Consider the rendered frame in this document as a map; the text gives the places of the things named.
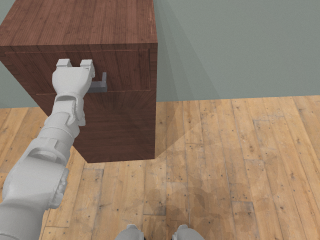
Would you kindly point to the handle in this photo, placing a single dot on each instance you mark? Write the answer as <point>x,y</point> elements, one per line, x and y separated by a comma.
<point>99,86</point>

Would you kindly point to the left robot upper arm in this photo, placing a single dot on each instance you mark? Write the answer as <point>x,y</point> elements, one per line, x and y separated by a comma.
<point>36,186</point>

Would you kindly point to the robot right shin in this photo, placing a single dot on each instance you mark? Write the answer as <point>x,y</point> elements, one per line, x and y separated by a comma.
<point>184,226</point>

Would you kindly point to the left robot hand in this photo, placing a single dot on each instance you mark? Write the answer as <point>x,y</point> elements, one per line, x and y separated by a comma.
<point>73,79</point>

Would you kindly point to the drawer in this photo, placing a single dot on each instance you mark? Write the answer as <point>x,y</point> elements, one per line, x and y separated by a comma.
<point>126,69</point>

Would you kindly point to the right robot thigh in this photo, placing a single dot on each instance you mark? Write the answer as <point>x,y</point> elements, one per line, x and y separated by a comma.
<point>187,234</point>

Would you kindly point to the cabinet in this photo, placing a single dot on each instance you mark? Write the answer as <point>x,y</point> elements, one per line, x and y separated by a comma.
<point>119,125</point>

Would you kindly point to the left robot forearm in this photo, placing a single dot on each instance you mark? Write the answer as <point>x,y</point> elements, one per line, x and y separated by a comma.
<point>57,136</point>

